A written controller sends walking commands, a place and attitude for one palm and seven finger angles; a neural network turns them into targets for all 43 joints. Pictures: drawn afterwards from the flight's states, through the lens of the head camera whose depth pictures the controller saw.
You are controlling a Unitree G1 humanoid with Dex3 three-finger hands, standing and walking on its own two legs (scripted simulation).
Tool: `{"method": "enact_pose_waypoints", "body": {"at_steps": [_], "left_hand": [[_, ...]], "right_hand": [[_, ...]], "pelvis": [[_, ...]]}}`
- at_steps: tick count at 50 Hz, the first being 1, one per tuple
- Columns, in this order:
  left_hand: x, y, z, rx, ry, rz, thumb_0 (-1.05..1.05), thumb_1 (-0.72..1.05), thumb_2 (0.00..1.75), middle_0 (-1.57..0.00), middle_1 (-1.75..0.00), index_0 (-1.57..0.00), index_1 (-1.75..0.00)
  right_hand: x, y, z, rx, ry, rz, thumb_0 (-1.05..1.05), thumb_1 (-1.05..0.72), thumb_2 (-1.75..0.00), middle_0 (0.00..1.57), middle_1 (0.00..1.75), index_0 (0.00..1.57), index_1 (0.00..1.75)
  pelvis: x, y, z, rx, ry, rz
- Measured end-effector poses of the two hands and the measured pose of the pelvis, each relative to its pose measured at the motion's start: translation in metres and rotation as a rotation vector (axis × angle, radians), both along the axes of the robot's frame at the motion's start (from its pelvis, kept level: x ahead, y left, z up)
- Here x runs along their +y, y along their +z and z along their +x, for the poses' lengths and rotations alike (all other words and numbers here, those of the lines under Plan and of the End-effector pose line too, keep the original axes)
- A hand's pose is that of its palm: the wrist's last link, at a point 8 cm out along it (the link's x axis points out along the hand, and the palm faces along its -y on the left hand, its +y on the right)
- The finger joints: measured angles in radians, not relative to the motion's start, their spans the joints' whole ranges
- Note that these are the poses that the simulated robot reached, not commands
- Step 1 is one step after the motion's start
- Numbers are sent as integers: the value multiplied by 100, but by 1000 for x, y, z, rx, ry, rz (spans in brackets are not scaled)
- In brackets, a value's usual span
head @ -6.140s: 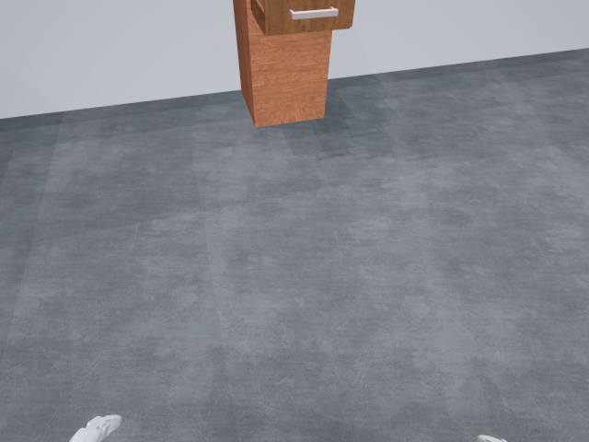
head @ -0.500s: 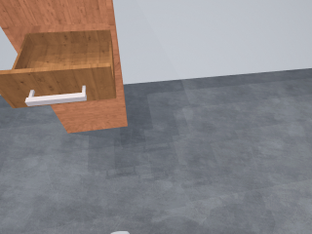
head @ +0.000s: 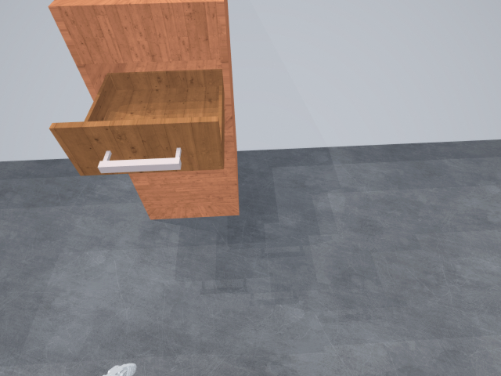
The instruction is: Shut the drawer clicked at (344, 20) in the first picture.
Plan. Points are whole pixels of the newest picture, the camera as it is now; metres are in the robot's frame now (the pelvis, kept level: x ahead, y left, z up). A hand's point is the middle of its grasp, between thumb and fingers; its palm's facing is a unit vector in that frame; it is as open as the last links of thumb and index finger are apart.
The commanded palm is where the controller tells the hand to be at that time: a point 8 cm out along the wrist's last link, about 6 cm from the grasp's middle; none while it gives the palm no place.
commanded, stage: take the last steps up to it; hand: left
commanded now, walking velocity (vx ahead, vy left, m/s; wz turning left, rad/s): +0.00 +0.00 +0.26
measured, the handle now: (142, 159) +0.59 +0.29 -0.05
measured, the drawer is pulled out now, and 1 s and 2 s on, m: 0.28 0.28 0.28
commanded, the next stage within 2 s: come to a stop and stand still in 1.32 s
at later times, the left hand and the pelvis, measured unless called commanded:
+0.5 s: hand out of the picture -0.09 +0.16 -0.16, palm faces +0.23 -0.95 -0.19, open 7.3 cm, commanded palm none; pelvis +0.01 +0.00 +0.01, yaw +7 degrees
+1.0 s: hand (124, 343) +0.21 +0.26 -0.17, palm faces +0.08 -0.98 -0.17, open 7.4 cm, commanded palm none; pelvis +0.14 +0.07 +0.00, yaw +5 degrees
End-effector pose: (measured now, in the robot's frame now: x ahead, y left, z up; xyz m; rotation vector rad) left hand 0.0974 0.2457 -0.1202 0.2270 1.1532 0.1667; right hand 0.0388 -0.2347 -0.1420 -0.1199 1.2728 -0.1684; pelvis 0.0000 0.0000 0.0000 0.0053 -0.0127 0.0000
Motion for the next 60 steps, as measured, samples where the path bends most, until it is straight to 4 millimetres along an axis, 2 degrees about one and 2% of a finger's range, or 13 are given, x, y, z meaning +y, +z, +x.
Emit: {"method": "enact_pose_waypoints", "body": {"at_steps": [4,9,18,22,26,31,35,40,45,50,54,57,60], "left_hand": [[-20,3,-12,-31,13,20,0,91,90,-20,-30,-20,-30],[-36,10,-48,-4,69,11,0,90,90,-20,-30,-20,-30],[-42,3,-131,127,207,-32,0,92,90,-20,-30,-20,-30],[-42,-3,-175,242,262,-75,0,91,90,-20,-30,-20,-30],[-37,-10,-210,361,312,-130,0,91,90,-20,-30,-20,-30],[-16,-27,-223,476,326,-187,1,91,90,-20,-30,-20,-30],[12,-28,-178,444,263,-182,1,91,90,-20,-30,-20,-30],[48,-29,-85,265,208,-147,1,91,90,-20,-30,-20,-30],[66,-26,10,116,158,-115,1,91,90,-19,-30,-19,-30],[62,-20,98,42,78,-95,0,91,90,-19,-30,-19,-30],[46,-19,168,3,5,-81,0,91,90,-19,-30,-19,-30],[30,-24,213,-42,-27,-70,0,91,90,-19,-30,-19,-30],[17,-27,232,-67,-7,-66,0,91,90,-19,-30,-20,-30]], "right_hand": [[-16,-17,-16,46,0,34,0,-90,-90,20,30,20,30],[-32,-15,-23,90,29,36,0,-91,-90,20,30,20,30],[-38,-1,-9,114,117,1,0,-91,-90,20,30,20,30],[-22,5,20,83,161,-14,0,-91,-90,20,30,20,30],[10,12,60,14,210,-23,0,-91,-90,19,30,20,30],[59,14,99,-105,226,-34,0,-91,-90,20,30,20,30],[75,24,99,-140,140,-49,-2,-94,-90,20,30,20,30],[75,25,77,-36,106,-76,-2,-96,-90,20,30,20,30],[85,16,41,124,50,-48,-1,-93,-90,20,30,20,30],[99,8,14,276,-16,10,0,-92,-90,20,30,20,30],[104,4,8,388,-68,59,0,-91,-90,20,30,20,30],[98,-4,17,456,-98,87,0,-91,-90,20,30,20,30],[82,-13,49,459,-104,94,0,-91,-90,20,30,20,30]], "pelvis": [[-17,-6,-7,-5,29,7],[-27,1,-13,-15,75,19],[-25,9,-7,-5,124,13],[-11,10,0,3,131,5],[11,7,9,7,130,-8],[43,-5,26,-8,111,-22],[60,3,44,-20,94,-31],[73,8,69,-24,92,-24],[75,6,100,-24,86,-12],[70,1,135,-18,80,-7],[60,-7,169,-11,69,-7],[47,-18,200,-11,62,-4],[34,-23,223,-22,63,-2]]}}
